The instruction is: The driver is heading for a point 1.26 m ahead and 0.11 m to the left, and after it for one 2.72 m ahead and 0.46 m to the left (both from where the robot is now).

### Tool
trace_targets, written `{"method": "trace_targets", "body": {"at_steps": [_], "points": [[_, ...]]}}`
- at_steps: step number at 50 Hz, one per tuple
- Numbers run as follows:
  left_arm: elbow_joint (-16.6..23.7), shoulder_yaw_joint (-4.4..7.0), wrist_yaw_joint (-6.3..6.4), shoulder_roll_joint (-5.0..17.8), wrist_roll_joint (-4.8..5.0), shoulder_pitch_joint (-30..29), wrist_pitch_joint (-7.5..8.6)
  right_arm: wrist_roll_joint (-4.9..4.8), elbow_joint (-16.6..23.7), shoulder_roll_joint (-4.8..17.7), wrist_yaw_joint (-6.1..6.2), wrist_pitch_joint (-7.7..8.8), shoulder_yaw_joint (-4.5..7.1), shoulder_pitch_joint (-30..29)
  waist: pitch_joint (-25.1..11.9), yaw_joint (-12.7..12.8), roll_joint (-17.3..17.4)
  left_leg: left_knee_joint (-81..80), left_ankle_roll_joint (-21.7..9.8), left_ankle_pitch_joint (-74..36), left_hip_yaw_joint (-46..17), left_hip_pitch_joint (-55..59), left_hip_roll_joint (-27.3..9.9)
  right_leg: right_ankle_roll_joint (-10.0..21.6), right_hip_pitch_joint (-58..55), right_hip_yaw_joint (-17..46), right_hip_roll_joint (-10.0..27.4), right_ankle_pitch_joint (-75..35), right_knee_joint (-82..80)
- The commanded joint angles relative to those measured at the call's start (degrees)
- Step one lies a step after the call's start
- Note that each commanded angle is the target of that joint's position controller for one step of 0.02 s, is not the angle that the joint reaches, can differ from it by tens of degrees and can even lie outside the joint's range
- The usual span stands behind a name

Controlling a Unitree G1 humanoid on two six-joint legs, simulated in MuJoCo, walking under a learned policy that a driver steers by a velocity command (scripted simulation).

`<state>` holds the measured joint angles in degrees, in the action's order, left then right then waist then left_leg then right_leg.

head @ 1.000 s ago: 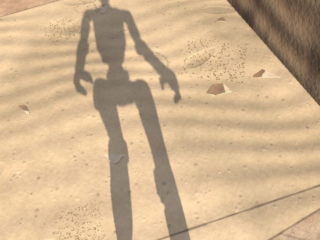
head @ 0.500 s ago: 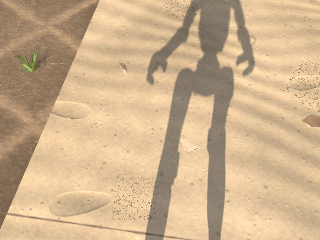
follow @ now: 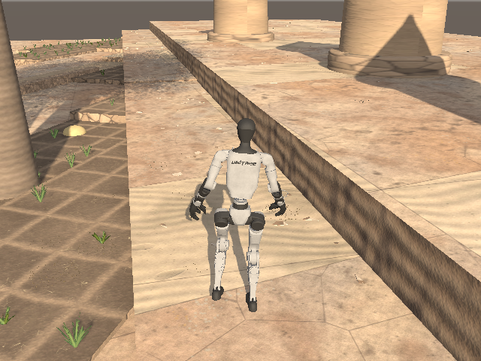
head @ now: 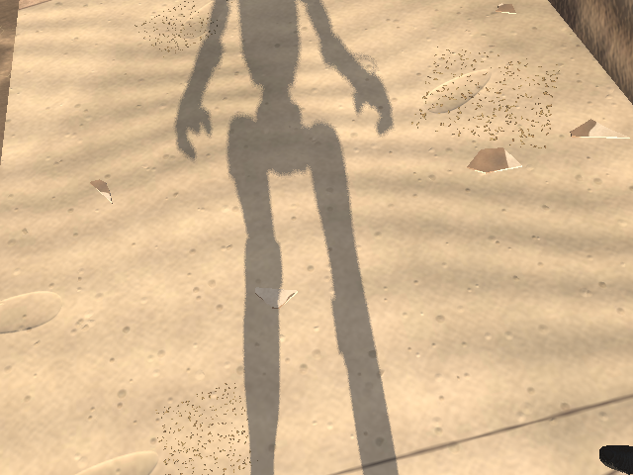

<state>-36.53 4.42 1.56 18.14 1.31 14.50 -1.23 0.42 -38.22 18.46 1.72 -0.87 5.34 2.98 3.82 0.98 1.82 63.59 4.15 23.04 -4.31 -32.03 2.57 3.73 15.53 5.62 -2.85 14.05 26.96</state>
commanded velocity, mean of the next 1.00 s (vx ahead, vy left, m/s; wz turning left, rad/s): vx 0.71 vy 0.00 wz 0.23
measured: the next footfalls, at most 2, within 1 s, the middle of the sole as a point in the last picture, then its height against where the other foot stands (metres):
left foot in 0.32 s outside the picture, level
right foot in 0.68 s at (438, 471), level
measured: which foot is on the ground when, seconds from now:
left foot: up 0.00-0.30, down 0.32-0.70, up 0.72-1.00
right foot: down 0.00-0.32, up 0.34-0.66, down 0.68-1.00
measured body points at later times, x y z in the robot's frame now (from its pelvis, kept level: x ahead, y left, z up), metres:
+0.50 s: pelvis +0.17 +0.03 +0.00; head +0.19 +0.05 +0.45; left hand +0.40 +0.23 -0.09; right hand +0.10 -0.25 -0.11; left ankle +0.11 +0.14 -0.74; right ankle +0.15 -0.10 -0.68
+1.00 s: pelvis +0.53 +0.01 -0.02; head +0.55 +0.02 +0.43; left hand +0.41 +0.28 -0.14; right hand +0.85 -0.17 -0.07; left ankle +0.66 +0.15 -0.68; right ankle +0.38 -0.14 -0.74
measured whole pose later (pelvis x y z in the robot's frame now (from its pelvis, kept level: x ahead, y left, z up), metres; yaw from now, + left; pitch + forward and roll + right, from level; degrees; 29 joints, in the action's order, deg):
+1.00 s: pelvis +0.53 +0.01 -0.02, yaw +17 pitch +2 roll -3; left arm -49.0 3.5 0.5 18.7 -1.7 28.1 5.8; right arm 1.9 -36.3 20.6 -5.7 -0.2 3.1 -0.3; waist 0.5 3.7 2.1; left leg 56.9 -6.1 4.2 4.0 -47.3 -4.0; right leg -1.9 -9.2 -13.4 -0.9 23.0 11.9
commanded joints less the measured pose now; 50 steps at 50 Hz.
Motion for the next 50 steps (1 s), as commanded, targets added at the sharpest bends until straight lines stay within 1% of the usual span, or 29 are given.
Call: {"method": "trace_targets", "body": {"at_steps": [1, 3, 4, 6, 7, 11, 14, 15, 16, 17, 18, 19, 20, 23, 27, 30, 32, 33, 34, 35, 36, 37, 38, 40, 41, 43, 47, 49, 50], "points": [[5.1, 2.90, 1.15, 10.1, 0.16, -1.5, 0.03, -0.43, 4.0, 2.3, -0.16, 1.34, 0.38, -2.6, -10.2, -0.6, -6.8, -5.7, 1.4, -3.9, -2.0, -6.3, 0.9, 8.8, -15.3, 16.1, 12.1, -32.5, -4.3], [5.4, 3.16, 1.44, 10.7, 0.26, -1.7, -0.40, -0.54, 3.9, 2.3, -0.14, 1.54, 0.36, -3.3, -9.8, -0.4, -8.1, -10.9, 2.0, -4.8, -2.6, -5.0, 1.7, 8.3, -14.2, 18.0, 11.3, -29.4, -3.7], [5.4, 3.16, 1.57, 10.5, 0.60, -1.2, -0.49, -0.72, 3.5, 2.6, -0.46, 1.81, 0.35, -2.6, -11.0, -0.2, -8.2, -14.0, 1.9, -6.0, -2.6, -3.4, 1.8, 8.2, -13.1, 19.2, 10.4, -16.5, -5.3], [5.7, 2.75, 1.15, 10.2, 0.69, -0.7, -0.01, -1.59, 3.3, 3.4, -1.55, 2.79, 0.56, -3.4, -8.9, 1.0, -11.1, -20.0, 1.1, -7.5, -2.3, -1.5, 1.1, 8.4, -9.3, 22.8, 10.0, 13.4, -10.0], [5.6, 2.57, 0.85, 10.3, 0.40, -0.5, 0.40, -1.82, 3.5, 3.8, -2.01, 3.45, 0.62, -4.3, -7.2, 1.8, -13.1, -22.2, 0.7, -7.3, -1.9, -1.1, 0.7, 8.7, -8.1, 24.1, 10.4, 18.3, -11.1], [4.4, 1.23, -0.41, 8.4, -0.23, 1.0, 2.01, -1.77, 3.4, 3.6, -3.03, 6.72, 0.52, -3.9, -4.7, 2.7, -13.9, -29.5, -1.4, -7.3, 0.5, 8.2, -0.6, 8.9, -3.4, 24.5, 10.6, 18.8, -10.6], [4.7, 0.20, -1.19, 6.7, -0.42, -0.3, 2.79, -2.23, 1.3, 3.6, -3.17, 8.21, 0.71, 2.3, -3.0, -0.3, -12.6, -35.9, -4.5, -10.0, 4.1, 18.0, -1.2, 7.6, 1.1, 22.7, 9.8, 20.1, -8.2], [3.6, 1.00, -2.38, 8.8, -4.42, -0.1, 2.29, 3.95, -0.7, 3.6, -3.06, 5.72, 0.00, 6.8, -3.3, -2.3, -10.5, -35.4, -5.9, -2.8, 4.0, 24.5, -0.7, 6.0, 6.7, 19.7, 5.3, 24.0, -4.7], [5.3, 0.05, -2.52, 5.1, -4.55, -3.8, 2.77, 4.33, -2.0, 6.0, -2.64, 5.25, 0.63, 15.5, -2.5, -7.3, -3.1, -39.0, -8.3, 5.1, -5.6, 31.5, -6.7, 4.2, 14.1, 14.3, 1.9, 19.6, 7.9], [8.8, -0.77, -2.73, 1.9, -3.32, -6.8, 3.55, 4.03, -4.0, 13.7, -2.74, 4.82, 2.31, 22.6, -2.4, -8.9, 13.1, -52.2, -14.9, 26.8, -34.3, 38.5, -18.1, 1.2, 28.8, 2.5, -5.4, 16.4, 26.0], [9.3, -0.73, -2.60, 4.0, -4.46, -8.3, 4.02, 2.60, -4.6, 12.8, -3.80, 4.41, 2.27, 22.9, 1.3, -7.7, 10.2, -56.1, -18.5, 29.3, -48.7, 37.9, -22.7, 0.7, 37.6, 1.3, -2.6, 15.6, 33.7], [8.3, -0.49, -2.71, 5.4, -4.80, -9.0, 4.51, 1.29, -3.6, 10.3, -4.27, 4.39, 1.64, 19.9, 2.4, -5.8, 4.2, -54.2, -18.5, 26.4, -44.0, 36.7, -20.9, 0.0, 38.2, 1.1, 1.1, 9.8, 36.7], [7.5, -0.49, -3.03, 6.0, -5.12, -9.3, 5.07, 1.04, -3.5, 8.8, -4.38, 4.65, 1.17, 19.4, 0.7, -5.3, 2.2, -52.5, -17.6, 20.5, -37.2, 35.2, -17.9, -1.0, 35.4, 0.7, 2.6, 6.0, 36.5], [7.8, -1.45, -4.25, 4.2, -5.79, -11.1, 5.12, 0.41, -5.8, 7.1, -3.21, 5.19, 0.31, 21.8, 0.4, -4.7, 6.3, -54.6, -16.8, 8.0, -26.3, 29.6, -11.1, -3.8, 28.0, -1.9, 4.1, 3.6, 29.5], [9.8, -3.21, -5.09, 1.4, -4.35, -18.0, 4.89, 0.40, -7.7, 6.8, -2.30, 4.57, 0.59, 24.3, 1.2, -6.4, 6.4, -54.8, -17.7, -2.8, -22.2, 25.5, -8.2, -6.1, 22.2, -5.8, 1.6, 1.4, 16.2], [10.3, -3.48, -4.77, 1.3, -3.32, -19.9, 5.23, 0.11, -8.7, 7.5, -2.32, 4.32, 1.08, 24.6, 0.4, -6.2, 7.6, -53.7, -16.8, -12.1, -22.1, 21.0, -8.7, -6.1, 10.7, -6.8, -0.5, -2.8, 7.5], [8.1, -2.48, -3.51, 3.5, -2.91, -12.8, 5.53, -0.32, -8.5, 8.8, -2.38, 4.74, 1.38, 22.3, -3.1, -1.6, 6.5, -47.4, -14.3, -28.7, -20.6, 16.5, -8.6, -4.8, -5.2, -6.4, -1.5, -3.9, 3.3], [5.3, -1.31, -2.44, 5.8, -3.27, -4.8, 5.66, -0.69, -8.2, 9.8, -2.56, 5.20, 1.67, 20.8, -7.5, 2.6, 3.3, -37.8, -12.5, -37.5, -18.0, 13.4, -6.0, -3.7, -16.9, -6.2, -1.6, -3.8, 1.8], [3.0, 0.27, -1.04, 9.5, -4.03, 5.0, 5.81, -1.16, -7.5, 9.4, -3.05, 5.97, 1.61, 19.1, -13.5, 8.1, -0.6, -23.1, -10.8, -35.8, -14.5, 5.8, -2.5, -1.9, -31.2, -2.3, 3.8, 0.2, 2.8], [2.3, 1.83, 0.19, 14.7, -5.56, 15.4, 5.84, -2.11, -5.1, 2.7, -2.80, 6.73, -0.10, 19.9, -23.4, 11.3, -12.0, -3.4, -9.8, -9.4, -8.4, -4.5, 2.5, 1.4, -44.1, 18.3, 21.6, 27.5, -3.5], [2.1, 1.86, 0.28, 15.5, -5.33, 11.6, 5.13, -2.44, -2.8, 1.6, -2.52, 5.89, -1.05, 20.1, -24.0, 7.3, -19.0, 7.2, -9.9, 4.2, -3.6, -11.2, 2.6, 4.0, -38.2, 41.1, 29.6, 41.8, -13.4], [2.6, 0.85, 0.29, 10.0, -5.25, 5.3, 4.85, -0.94, -3.6, 3.5, -2.35, 4.69, -0.82, 17.2, -13.8, 4.9, -11.7, 12.0, -10.3, -1.6, -2.3, -14.6, -2.1, 4.4, -29.4, 36.5, 27.7, 38.1, -12.5], [2.1, -0.13, -0.01, 6.0, -4.79, 3.8, 4.98, 0.44, -3.8, 3.7, -3.08, 4.09, -0.79, 14.7, -8.4, 4.3, -6.1, 11.2, -10.3, -4.7, -1.2, -14.6, -4.4, 4.2, -23.6, 27.1, 25.1, 28.9, -12.1], [-0.3, -0.95, -0.29, 3.4, -4.52, 4.3, 5.67, 1.56, -3.5, 2.0, -4.61, 2.84, -1.04, 12.5, -2.0, 2.2, -6.6, 8.9, -9.6, -6.2, -0.5, -13.8, -7.3, 3.0, -15.9, 14.1, 20.5, 16.0, -15.8], [-1.6, -1.08, -0.48, 3.0, -3.98, 4.9, 6.28, 1.71, -2.8, 1.1, -5.24, 2.02, -1.37, 11.3, 0.0, 1.4, -8.6, 8.4, -9.2, -6.6, -0.3, -14.7, -8.3, 2.6, -14.3, 10.4, 20.0, 12.1, -16.9], [-3.8, -1.31, -1.18, 1.6, -2.98, 6.6, 7.31, 1.65, -0.6, 0.2, -6.10, 0.96, -1.91, 7.2, 1.9, 0.7, -8.0, 9.0, -9.1, -8.8, 0.3, -18.4, -9.0, 1.9, -14.6, 3.6, 19.4, 2.2, -18.2], [-6.0, -1.34, -1.38, 2.0, -3.06, 4.4, 8.58, 1.37, 4.4, 0.5, -7.43, 0.94, -3.09, -0.9, 4.3, -2.3, -6.7, 0.2, -9.3, -18.2, 3.8, -16.7, -8.7, 0.0, -10.7, -11.9, 16.2, -16.3, -21.2], [-7.4, -1.19, -1.14, 3.0, -2.98, 5.2, 8.72, 1.48, 6.0, 0.7, -8.31, 1.09, -3.85, -5.9, 6.2, -1.5, -3.7, -10.8, -10.7, -22.4, 9.8, -9.7, -7.0, -1.3, -8.1, -18.2, 14.0, -23.9, -23.3], [-8.3, -1.08, -1.02, 4.2, -2.99, 7.0, 8.72, 1.41, 6.5, 0.2, -8.51, 1.23, -4.26, -7.6, 6.2, -1.1, -2.9, -15.2, -12.0, -22.9, 13.2, -5.2, -4.8, -1.8, -8.7, -20.3, 13.6, -35.5, -22.3]]}}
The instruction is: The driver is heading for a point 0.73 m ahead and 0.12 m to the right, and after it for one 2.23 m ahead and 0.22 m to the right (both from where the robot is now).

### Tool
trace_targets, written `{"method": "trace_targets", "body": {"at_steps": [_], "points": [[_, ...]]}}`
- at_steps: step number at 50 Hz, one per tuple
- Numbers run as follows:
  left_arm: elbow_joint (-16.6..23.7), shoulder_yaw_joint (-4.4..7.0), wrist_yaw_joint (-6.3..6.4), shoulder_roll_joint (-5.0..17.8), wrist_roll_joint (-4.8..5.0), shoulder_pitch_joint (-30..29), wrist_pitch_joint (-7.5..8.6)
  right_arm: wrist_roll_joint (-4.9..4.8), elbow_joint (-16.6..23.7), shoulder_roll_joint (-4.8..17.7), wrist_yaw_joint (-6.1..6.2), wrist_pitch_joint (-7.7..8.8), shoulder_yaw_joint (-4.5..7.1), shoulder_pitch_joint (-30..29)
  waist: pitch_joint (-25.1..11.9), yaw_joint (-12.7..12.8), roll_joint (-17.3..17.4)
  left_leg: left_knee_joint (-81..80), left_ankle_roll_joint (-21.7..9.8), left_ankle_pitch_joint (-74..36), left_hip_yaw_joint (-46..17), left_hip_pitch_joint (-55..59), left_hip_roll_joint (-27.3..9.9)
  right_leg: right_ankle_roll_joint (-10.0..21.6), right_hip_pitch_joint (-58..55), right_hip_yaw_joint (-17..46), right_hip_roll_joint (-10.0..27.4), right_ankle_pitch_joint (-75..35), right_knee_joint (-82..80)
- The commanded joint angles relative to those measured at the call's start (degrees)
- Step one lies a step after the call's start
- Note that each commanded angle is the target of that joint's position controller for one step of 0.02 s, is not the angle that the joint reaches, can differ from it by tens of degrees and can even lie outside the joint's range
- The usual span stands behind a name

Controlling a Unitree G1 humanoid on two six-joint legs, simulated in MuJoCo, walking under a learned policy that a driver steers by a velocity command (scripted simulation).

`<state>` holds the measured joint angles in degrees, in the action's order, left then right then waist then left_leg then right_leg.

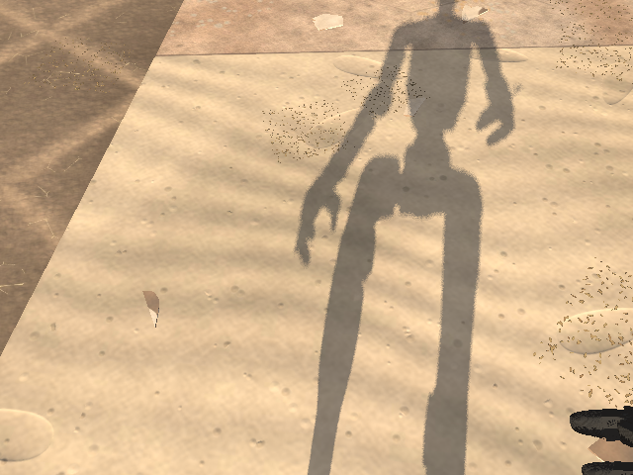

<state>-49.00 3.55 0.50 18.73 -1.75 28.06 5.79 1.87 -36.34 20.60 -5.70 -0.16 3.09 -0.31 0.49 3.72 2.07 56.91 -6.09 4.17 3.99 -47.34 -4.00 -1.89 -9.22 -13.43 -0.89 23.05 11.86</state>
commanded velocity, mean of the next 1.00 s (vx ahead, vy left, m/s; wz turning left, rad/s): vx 0.75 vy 0.00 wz -0.35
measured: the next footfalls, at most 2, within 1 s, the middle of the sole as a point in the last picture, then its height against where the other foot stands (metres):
left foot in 0.12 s outside the picture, level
right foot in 0.58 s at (356, 357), level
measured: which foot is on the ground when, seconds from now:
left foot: up 0.00-0.10, down 0.12-0.54, up 0.56-0.90, down 0.92-1.00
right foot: down 0.00-0.12, up 0.14-0.56, down 0.58-0.94, up 0.96-1.00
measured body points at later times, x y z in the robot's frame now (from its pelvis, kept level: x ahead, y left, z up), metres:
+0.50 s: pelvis +0.47 +0.03 +0.00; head +0.51 +0.03 +0.44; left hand +0.64 +0.28 -0.12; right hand +0.45 -0.24 -0.14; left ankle +0.27 +0.06 -0.72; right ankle +0.70 -0.06 -0.67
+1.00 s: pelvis +0.87 +0.01 -0.01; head +0.90 -0.03 +0.44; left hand +1.08 +0.24 -0.11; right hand +0.97 -0.30 -0.09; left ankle +1.05 +0.03 -0.72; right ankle +0.71 -0.02 -0.65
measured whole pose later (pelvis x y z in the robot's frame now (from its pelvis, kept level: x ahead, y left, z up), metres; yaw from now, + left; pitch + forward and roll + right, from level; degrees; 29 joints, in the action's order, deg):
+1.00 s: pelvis +0.87 +0.01 -0.01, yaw -27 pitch +1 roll +3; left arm -43.4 4.0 2.0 17.6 0.4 14.2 -0.1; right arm 1.8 -36.5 14.3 0.2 6.8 1.2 3.0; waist 3.9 2.0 -0.4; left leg 27.6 -1.4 1.0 -4.5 -28.0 7.4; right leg -0.3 17.3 12.4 -10.4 32.5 66.0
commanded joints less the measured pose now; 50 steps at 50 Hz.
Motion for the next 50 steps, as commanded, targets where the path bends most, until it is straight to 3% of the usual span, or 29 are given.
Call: {"method": "trace_targets", "body": {"at_steps": [1, 3, 5, 6, 7, 8, 10, 13, 16, 23, 25, 27, 28, 29, 30, 31, 32, 34, 35, 37, 39, 41, 43, 45, 46, 47, 48, 49, 50], "points": [[3.4, 0.05, 0.25, 5.1, 0.06, -4.5, 1.58, -0.18, 4.4, -1.7, -0.97, 0.59, -2.09, -4.3, 7.9, -3.8, -3.5, -10.3, -2.8, -3.9, 7.8, 14.2, 4.7, 3.3, 13.3, -2.2, 11.6, -61.3, -4.0], [3.2, 0.82, 0.97, 9.4, -0.07, -3.5, 0.62, 0.05, 2.1, 0.3, -0.11, 0.80, -1.56, 3.0, 1.7, -8.6, -7.2, -12.4, -4.8, 0.5, 7.5, 25.1, 9.0, 3.4, 9.2, -1.2, 14.3, -83.2, 7.6], [4.2, 0.85, 1.20, 11.3, -0.53, -7.5, -0.82, 0.62, -5.5, 5.0, 1.97, 1.14, 0.81, 26.0, -8.9, -19.6, -8.5, -17.9, -8.0, 3.6, 0.5, 52.1, 10.2, 5.5, 16.5, 0.7, 15.7, -81.9, 34.0], [3.9, 0.58, 0.54, 8.9, -0.77, -7.1, -1.14, 0.87, -7.7, 9.1, 3.54, 0.76, 2.73, 29.3, -9.8, -18.8, -2.3, -21.0, -8.9, 9.3, -7.8, 63.6, 5.0, 5.2, 28.9, 1.0, 8.4, -36.9, 57.2], [7.4, -1.66, -0.06, 0.5, 0.86, 2.6, -0.90, 2.12, -4.6, 15.1, 4.40, 0.80, 3.54, 22.8, -17.6, -7.0, 12.4, -22.4, -12.0, 3.9, -34.5, 76.3, -14.0, 4.1, 46.8, 6.9, 3.4, 8.7, 79.5], [9.2, -0.97, 0.24, 6.2, 1.82, -4.1, -0.24, 0.80, -2.9, 13.5, 4.92, 0.36, 3.85, 24.8, -25.4, -13.1, 3.8, -33.7, -14.0, 14.8, -44.8, 75.9, -16.2, 5.0, 51.5, 17.1, 1.6, 1.6, 83.0], [8.3, -1.33, -0.16, 5.2, 2.25, -8.4, -0.36, 1.10, -5.5, 7.9, 5.89, 2.02, 2.56, 20.0, -4.3, -8.1, -4.6, -41.4, -10.3, 17.7, -32.7, 53.5, -14.0, 5.3, 52.9, 17.2, 5.7, -6.4, 74.9], [3.8, -1.74, -1.90, 1.8, 0.60, -3.2, -4.11, 0.38, -6.9, 2.2, 5.64, 5.39, 0.62, 16.4, 2.4, -1.3, -4.9, -46.9, -4.9, 11.1, -17.2, 35.5, -8.9, 4.4, 42.4, 19.5, 9.4, -8.6, 65.1], [5.0, -1.60, -2.98, 0.3, 1.30, -11.1, -5.36, -0.54, -9.1, 0.3, 4.52, 7.60, 0.19, 18.2, 7.4, -2.3, -1.8, -51.7, -0.1, -0.8, -4.9, 33.5, -4.5, 4.5, 47.0, 17.3, 9.5, -16.3, 56.4], [8.0, -2.80, -4.72, -1.4, 1.58, -22.1, -3.41, -1.36, -11.5, 1.4, 6.18, 8.71, -0.73, 21.6, 5.6, -3.3, 0.4, -50.4, 5.6, -48.1, 10.8, 46.9, -2.4, 9.0, 41.4, 3.1, 1.3, -34.5, 29.5], [6.4, -2.09, -4.64, 1.3, 1.37, -16.6, -3.90, -0.93, -11.0, 4.9, 8.01, 7.51, 0.06, 20.7, 0.5, 0.5, 3.8, -41.0, 6.8, -67.1, 11.1, 53.6, -4.9, 10.3, 34.6, 1.2, -2.8, -30.8, 27.7], [1.7, 0.07, -3.84, 6.4, 1.24, 0.7, -4.72, 0.20, -9.1, 8.2, 9.10, 5.24, 1.21, 15.6, -7.1, 10.1, 5.7, -19.0, 6.7, -76.0, 9.9, 51.4, -7.2, 12.8, 17.8, 2.7, -5.8, -21.6, 29.2], [-1.7, 1.82, -2.95, 9.2, 1.19, 13.2, -4.93, 0.70, -7.9, 9.0, 9.01, 4.24, 1.65, 11.1, -10.1, 16.6, 3.8, 1.8, 5.8, -66.2, 8.6, 43.4, -6.6, 16.3, 6.0, 8.5, -4.0, -16.3, 26.2], [-2.8, 2.58, -1.75, 9.6, 2.10, 12.6, -4.92, 0.64, -8.1, 3.6, 7.24, 4.34, 0.56, 8.8, -4.6, 14.3, -6.9, 25.6, 5.2, -8.6, 8.2, 31.0, 4.1, 18.1, 2.6, 13.4, -1.5, -18.3, 21.6], [-1.8, 2.94, -1.48, 13.0, 0.70, 6.0, -5.10, 0.72, -2.8, -4.5, 6.53, 5.90, -1.80, 12.5, -2.2, 2.9, -19.3, 43.7, 8.1, 27.4, 1.2, 5.7, 10.9, 24.6, -5.9, 34.1, 6.6, -44.2, 26.4], [1.0, 3.65, -1.09, 14.4, 0.24, 3.2, -4.93, -0.60, 0.5, -3.0, 6.36, 7.12, -2.76, 16.6, -13.2, 1.2, -15.2, 45.4, 7.4, 26.0, -9.3, -2.0, 9.5, 31.8, -12.7, 54.4, 15.0, -31.1, 12.7], [3.1, 3.20, -0.69, 10.6, 0.39, -1.0, -4.82, 0.09, -0.3, 0.5, 6.42, 8.03, -2.84, 14.5, -7.1, -0.1, -2.5, 37.9, 6.3, 20.3, -10.7, -1.5, 6.1, 28.8, -4.5, 55.3, 15.2, -26.2, 5.8], [3.4, 2.09, -0.65, 7.3, 1.22, -6.1, -4.29, 1.14, -0.3, 1.5, 6.42, 6.93, -2.57, 12.2, 3.0, -5.3, 5.5, 27.2, 7.7, 17.8, -9.5, 5.2, 2.5, 24.6, 14.3, 45.2, 11.6, -41.1, 5.4], [8.3, 0.55, -1.69, 2.5, 2.96, -10.9, -1.33, -2.56, 1.7, 3.5, 6.04, 8.05, -0.99, 10.2, 1.1, -6.3, 6.4, 23.1, 8.1, 18.1, -13.4, 9.9, 3.6, 24.2, 19.0, 45.6, 9.2, -36.6, 2.5], [9.1, 1.43, -1.24, 6.1, 4.22, -15.6, -0.14, -1.14, 3.7, 3.3, 6.59, 7.68, -0.83, 6.7, 4.3, -8.4, 4.8, 4.5, 9.8, 15.7, -10.2, 16.7, 2.4, 20.3, 29.7, 35.8, 2.5, -42.2, 2.4], [7.9, 2.48, 0.77, 7.9, 4.37, -12.7, -1.85, -0.02, 6.5, -1.8, 7.29, 7.42, -2.14, 0.0, 2.4, -5.0, 2.9, -12.8, 11.5, 8.1, -5.4, 21.6, 7.6, 14.8, 32.1, 29.4, -4.1, -51.9, 8.0], [6.2, 3.30, 2.36, 8.5, 4.12, -7.4, -4.63, -1.68, 7.2, -3.2, 7.29, 6.78, -2.13, 0.0, -4.8, -1.8, -2.2, -24.0, 12.0, -4.8, -3.5, 30.2, 13.4, 7.8, 30.5, 28.9, -7.1, -48.0, 12.8], [5.7, 3.04, 3.28, 6.2, 3.98, -5.3, -5.89, -2.98, 7.4, -1.9, 6.83, 6.55, -1.35, 0.2, -6.8, -0.8, -6.9, -28.7, 11.8, -12.5, -4.3, 33.8, 13.9, 4.9, 28.1, 30.8, -6.8, -39.8, 16.5], [6.9, 2.52, 3.69, 3.3, 3.10, -7.6, -5.71, -1.84, 5.5, -0.2, 6.73, 6.92, -0.25, 5.8, -9.1, -3.5, -9.6, -33.6, 10.4, -22.1, -5.1, 37.9, 11.9, 3.4, 22.4, 29.5, -6.4, -38.8, 25.5], [7.9, 1.91, 3.50, 1.4, 2.31, -9.9, -5.48, -0.84, 3.1, 0.3, 6.81, 7.33, 0.23, 12.9, -12.0, -7.2, -9.8, -36.4, 8.3, -29.5, -5.4, 43.9, 9.1, 2.0, 20.9, 27.1, -7.0, -37.3, 34.4], [9.3, 0.14, 3.02, -3.2, 0.34, -10.9, -5.42, 0.06, 0.8, 1.1, 6.72, 7.69, 0.00, 20.4, -17.6, -9.6, -0.7, -31.9, 2.9, -48.9, -17.4, 56.2, -2.9, 0.6, 28.0, 23.6, -9.3, -1.5, 53.4], [7.9, -0.86, 1.52, -5.8, 1.71, 5.1, -5.14, 2.54, -0.7, 0.7, 5.97, 8.02, -0.91, 19.1, -24.7, -0.6, 12.8, -28.9, -12.6, -57.0, -45.6, 66.4, -19.4, -0.6, 37.4, 31.0, -12.4, 19.4, 66.6], [4.7, -0.31, 0.28, -0.1, 2.12, 8.8, -5.58, 0.83, 0.3, 0.7, 5.42, 7.62, -0.02, 13.6, -24.3, 0.2, 8.8, -31.7, -17.0, -36.1, -52.1, 62.2, -20.3, -1.0, 40.5, 30.3, -5.3, 13.2, 70.1], [6.4, 0.74, 0.04, 4.8, 2.11, -2.1, -6.14, -1.04, 2.7, -0.3, 5.36, 6.81, 0.31, 8.9, -16.0, -2.8, 3.5, -33.6, -14.2, -20.2, -46.0, 56.5, -14.1, -2.0, 45.0, 24.6, -3.0, 9.6, 71.6]]}}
